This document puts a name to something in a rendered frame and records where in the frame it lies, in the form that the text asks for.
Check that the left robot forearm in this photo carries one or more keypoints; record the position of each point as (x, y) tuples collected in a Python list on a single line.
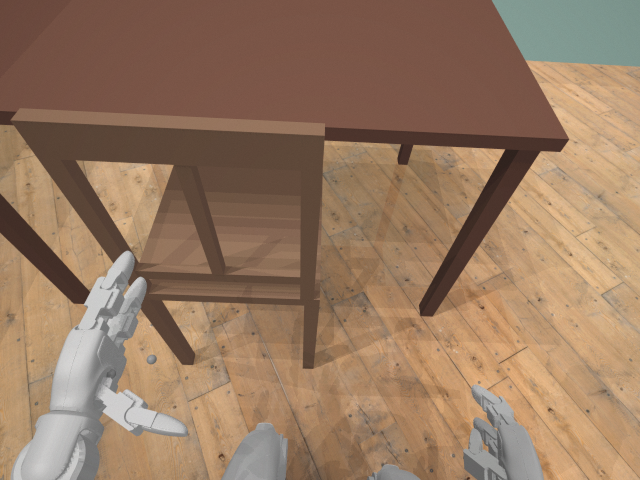
[(64, 447)]

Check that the right robot hand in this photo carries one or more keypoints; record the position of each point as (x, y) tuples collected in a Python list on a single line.
[(511, 454)]

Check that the chair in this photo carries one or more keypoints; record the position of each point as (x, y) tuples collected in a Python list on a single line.
[(240, 218)]

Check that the robot left shin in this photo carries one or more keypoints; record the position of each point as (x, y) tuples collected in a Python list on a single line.
[(265, 426)]

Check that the left robot hand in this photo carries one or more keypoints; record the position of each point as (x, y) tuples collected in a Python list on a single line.
[(95, 346)]

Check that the table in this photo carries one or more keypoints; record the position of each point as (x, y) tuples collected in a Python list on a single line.
[(409, 72)]

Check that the left robot thigh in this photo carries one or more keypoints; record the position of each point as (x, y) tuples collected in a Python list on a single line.
[(262, 455)]

